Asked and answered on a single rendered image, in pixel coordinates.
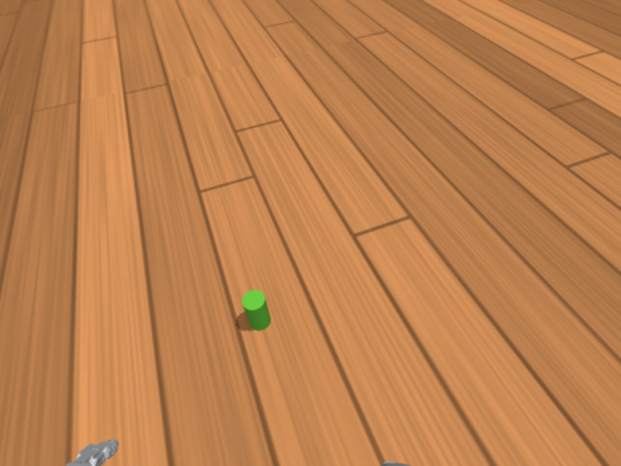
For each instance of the can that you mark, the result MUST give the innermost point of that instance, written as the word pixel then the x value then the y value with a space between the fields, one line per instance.
pixel 256 310

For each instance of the left robot hand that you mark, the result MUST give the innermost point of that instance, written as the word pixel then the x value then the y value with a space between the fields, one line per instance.
pixel 95 455

